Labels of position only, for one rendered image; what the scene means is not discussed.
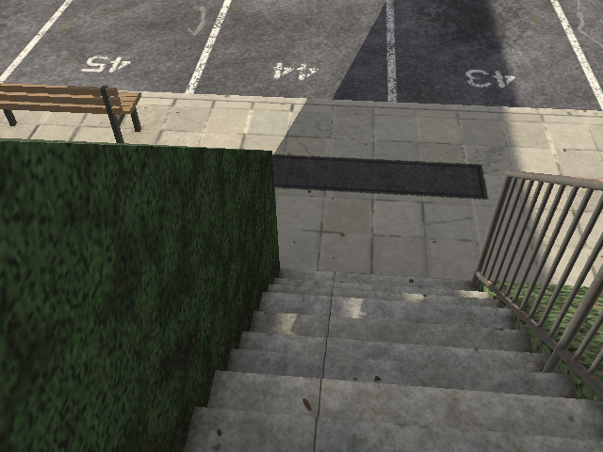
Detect stairs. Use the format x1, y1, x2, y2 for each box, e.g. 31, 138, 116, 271
184, 268, 603, 452

